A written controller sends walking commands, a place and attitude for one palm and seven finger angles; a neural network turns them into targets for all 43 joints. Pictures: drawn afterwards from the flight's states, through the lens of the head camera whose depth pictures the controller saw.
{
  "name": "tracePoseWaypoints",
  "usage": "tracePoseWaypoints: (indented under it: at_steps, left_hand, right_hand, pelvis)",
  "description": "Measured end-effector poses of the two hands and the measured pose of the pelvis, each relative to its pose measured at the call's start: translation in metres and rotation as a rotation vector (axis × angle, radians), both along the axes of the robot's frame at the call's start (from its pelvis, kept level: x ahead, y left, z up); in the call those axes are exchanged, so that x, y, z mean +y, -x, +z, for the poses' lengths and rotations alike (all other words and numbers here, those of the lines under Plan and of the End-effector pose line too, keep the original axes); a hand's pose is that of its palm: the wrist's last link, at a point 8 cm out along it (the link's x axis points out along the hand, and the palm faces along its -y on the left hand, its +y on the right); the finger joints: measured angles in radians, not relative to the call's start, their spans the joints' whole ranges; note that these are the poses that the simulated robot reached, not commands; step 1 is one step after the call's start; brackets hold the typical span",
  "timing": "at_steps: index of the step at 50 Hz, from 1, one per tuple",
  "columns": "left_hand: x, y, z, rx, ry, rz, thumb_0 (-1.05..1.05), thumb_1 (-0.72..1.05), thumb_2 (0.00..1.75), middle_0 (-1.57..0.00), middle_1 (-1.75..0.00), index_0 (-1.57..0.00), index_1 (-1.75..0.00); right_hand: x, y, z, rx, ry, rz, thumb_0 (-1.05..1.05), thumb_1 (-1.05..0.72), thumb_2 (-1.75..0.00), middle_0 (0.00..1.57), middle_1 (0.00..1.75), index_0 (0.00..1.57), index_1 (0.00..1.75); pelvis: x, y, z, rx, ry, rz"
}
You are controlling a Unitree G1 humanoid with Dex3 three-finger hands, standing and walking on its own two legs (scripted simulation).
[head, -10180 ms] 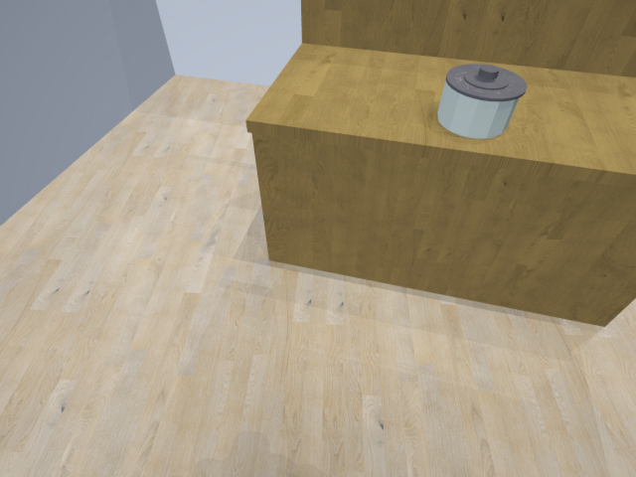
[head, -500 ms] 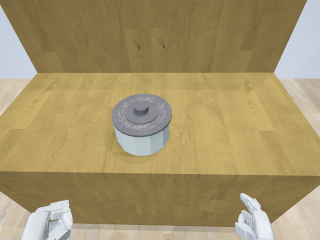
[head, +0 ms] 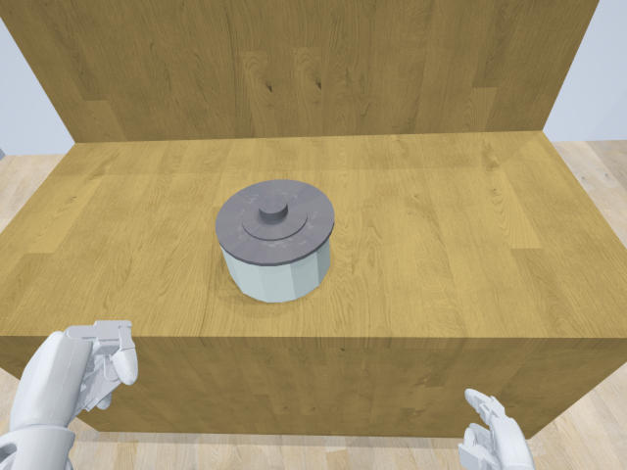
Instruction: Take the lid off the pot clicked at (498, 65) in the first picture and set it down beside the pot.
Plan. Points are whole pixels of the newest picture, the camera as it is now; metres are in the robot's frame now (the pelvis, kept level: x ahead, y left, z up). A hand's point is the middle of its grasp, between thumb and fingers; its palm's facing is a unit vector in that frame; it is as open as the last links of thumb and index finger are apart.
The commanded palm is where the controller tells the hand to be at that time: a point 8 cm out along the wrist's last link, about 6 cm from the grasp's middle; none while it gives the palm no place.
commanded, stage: reach forward and open the fingers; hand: left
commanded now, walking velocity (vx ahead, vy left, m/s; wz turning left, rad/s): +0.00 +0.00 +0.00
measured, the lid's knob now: (273, 207) +0.51 +0.14 +0.04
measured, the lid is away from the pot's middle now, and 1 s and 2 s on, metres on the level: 0.00 0.00 0.00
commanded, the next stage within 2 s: move the open hand above the knob in 1.00 s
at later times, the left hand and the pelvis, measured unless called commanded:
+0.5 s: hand (93, 368) +0.19 +0.27 +0.09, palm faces -0.17 -0.13 -0.98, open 5.4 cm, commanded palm +0.18 +0.27 +0.15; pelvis -0.04 +0.01 +0.00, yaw +1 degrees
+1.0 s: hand (100, 319) +0.23 +0.28 +0.11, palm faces -0.12 -0.08 -0.99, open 10.2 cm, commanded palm +0.22 +0.28 +0.17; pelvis -0.05 +0.03 +0.00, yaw +2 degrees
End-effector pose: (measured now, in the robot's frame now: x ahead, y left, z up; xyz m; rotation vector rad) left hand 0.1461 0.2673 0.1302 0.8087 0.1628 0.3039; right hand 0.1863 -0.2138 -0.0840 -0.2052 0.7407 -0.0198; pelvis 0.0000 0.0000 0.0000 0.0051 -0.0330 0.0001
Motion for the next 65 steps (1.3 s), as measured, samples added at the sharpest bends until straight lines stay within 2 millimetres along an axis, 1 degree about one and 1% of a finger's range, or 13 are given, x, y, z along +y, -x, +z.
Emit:
tracePoseWaypoints:
  at_steps: [6, 10, 17, 23, 31, 37, 41, 44, 47, 50, 54, 59, 65]
  left_hand:
    - [0.004, -0.002, 0.006, 0.195, -0.439, -0.054, 0.01, 0.8, 0.88, -1.21, -1.44, -1.21, -1.44]
    - [0.009, -0.005, 0.005, 0.275, -0.545, -0.075, 0.0, 0.7, 0.91, -1.18, -1.33, -1.17, -1.32]
    - [0.003, -0.014, 0.002, 0.337, -0.555, -0.214, 0.0, 0.49, 1.02, -1.12, -1.05, -1.11, -1.04]
    - [0.007, -0.027, 0.015, 0.312, -0.6, -0.271, 0.0, 0.31, 1.11, -1.06, -0.82, -1.05, -0.81]
    - [0.009, -0.036, 0.014, 0.302, -0.604, -0.304, 0.0, 0.07, 1.21, -0.97, -0.53, -0.96, -0.52]
    - [0.012, -0.047, 0.025, 0.242, -0.623, -0.297, 0.0, -0.11, 1.29, -0.9, -0.32, -0.89, -0.31]
    - [0.016, -0.056, 0.02, 0.274, -0.609, -0.278, 0.0, -0.2, 1.33, -0.86, -0.21, -0.85, -0.2]
    - [0.013, -0.062, 0.021, 0.277, -0.622, -0.298, 0.0, -0.24, 1.35, -0.84, -0.16, -0.84, -0.15]
    - [0.01, -0.067, 0.03, 0.244, -0.643, -0.318, 0.0, -0.27, 1.37, -0.84, -0.12, -0.83, -0.12]
    - [0.015, -0.074, 0.034, 0.235, -0.644, -0.293, 0.0, -0.29, 1.39, -0.83, -0.11, -0.83, -0.1]
    - [0.019, -0.084, 0.03, 0.268, -0.612, -0.256, 0.0, -0.31, 1.4, -0.83, -0.09, -0.82, -0.09]
    - [0.005, -0.093, 0.031, 0.273, -0.619, -0.305, 0.0, -0.31, 1.42, -0.83, -0.09, -0.83, -0.08]
    - [0.005, -0.116, 0.033, 0.304, -0.612, -0.27, 0.0, -0.32, 1.43, -0.83, -0.09, -0.83, -0.08]
  right_hand:
    - [-0.012, 0.003, -0.008, 0.065, -0.018, -0.029, 0.01, -0.9, -0.9, 0.2, 0.3, 0.21, 0.3]
    - [-0.015, 0.001, -0.01, 0.064, -0.025, -0.035, 0.01, -0.9, -0.9, 0.2, 0.3, 0.2, 0.3]
    - [-0.006, -0.004, -0.002, 0.012, -0.033, -0.028, 0.01, -0.91, -0.9, 0.2, 0.3, 0.2, 0.3]
    - [0.008, -0.002, 0.004, -0.006, -0.048, 0.001, 0.01, -0.91, -0.9, 0.2, 0.3, 0.2, 0.3]
    - [0.024, 0.014, -0.003, 0.04, -0.066, 0.027, 0.01, -0.91, -0.9, 0.2, 0.3, 0.2, 0.3]
    - [0.032, 0.027, -0.01, 0.075, -0.071, 0.029, 0.01, -0.9, -0.9, 0.2, 0.3, 0.2, 0.3]
    - [0.034, 0.033, -0.013, 0.091, -0.078, 0.024, 0.01, -0.9, -0.9, 0.2, 0.3, 0.2, 0.3]
    - [0.033, 0.035, -0.013, 0.087, -0.07, 0.022, 0.01, -0.9, -0.9, 0.2, 0.3, 0.2, 0.3]
    - [0.032, 0.035, -0.012, 0.08, -0.064, 0.018, 0.01, -0.9, -0.9, 0.2, 0.3, 0.2, 0.3]
    - [0.03, 0.033, -0.011, 0.08, -0.065, 0.015, 0.01, -0.91, -0.9, 0.2, 0.3, 0.2, 0.3]
    - [0.027, 0.031, -0.01, 0.081, -0.064, 0.015, 0.01, -0.91, -0.9, 0.2, 0.3, 0.2, 0.3]
    - [0.022, 0.025, -0.009, 0.071, -0.048, 0.017, 0.01, -0.91, -0.9, 0.2, 0.3, 0.2, 0.3]
    - [0.018, 0.019, -0.01, 0.079, -0.053, 0.012, 0.01, -0.91, -0.9, 0.2, 0.3, 0.2, 0.3]
  pelvis:
    - [0.001, 0.011, -0.001, 0.031, 0.0, -0.018]
    - [0.002, 0.017, -0.001, 0.026, 0.003, 0.0]
    - [0.005, 0.023, 0.0, -0.007, 0.007, 0.021]
    - [0.009, 0.033, 0.002, -0.025, 0.013, 0.026]
    - [0.019, 0.043, 0.003, -0.021, 0.017, 0.027]
    - [0.024, 0.047, 0.002, -0.02, 0.018, 0.03]
    - [0.027, 0.05, 0.002, -0.017, 0.016, 0.028]
    - [0.028, 0.05, 0.002, -0.015, 0.015, 0.028]
    - [0.028, 0.049, 0.002, -0.014, 0.015, 0.028]
    - [0.028, 0.048, 0.002, -0.012, 0.015, 0.029]
    - [0.027, 0.048, 0.001, -0.007, 0.013, 0.032]
    - [0.025, 0.044, 0.001, -0.002, 0.012, 0.038]
    - [0.02, 0.04, 0.001, 0.006, 0.01, 0.041]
